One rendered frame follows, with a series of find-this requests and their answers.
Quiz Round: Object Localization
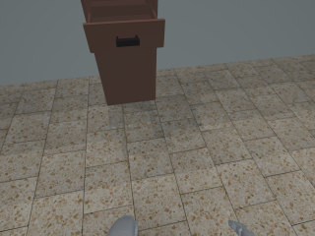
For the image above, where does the cabinet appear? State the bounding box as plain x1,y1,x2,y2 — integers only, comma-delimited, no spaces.
81,0,158,106

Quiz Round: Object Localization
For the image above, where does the robot left thigh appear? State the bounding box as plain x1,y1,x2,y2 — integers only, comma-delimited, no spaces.
106,217,139,236

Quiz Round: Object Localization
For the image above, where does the robot left shin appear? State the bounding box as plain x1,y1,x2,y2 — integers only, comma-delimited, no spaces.
122,214,132,218

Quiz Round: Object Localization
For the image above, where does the drawer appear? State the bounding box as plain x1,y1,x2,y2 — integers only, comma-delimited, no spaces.
83,4,165,53

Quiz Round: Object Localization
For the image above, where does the handle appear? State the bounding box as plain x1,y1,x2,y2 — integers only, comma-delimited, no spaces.
115,35,140,47

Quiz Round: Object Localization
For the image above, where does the robot right hand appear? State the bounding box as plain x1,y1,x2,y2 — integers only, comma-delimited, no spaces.
228,220,256,236

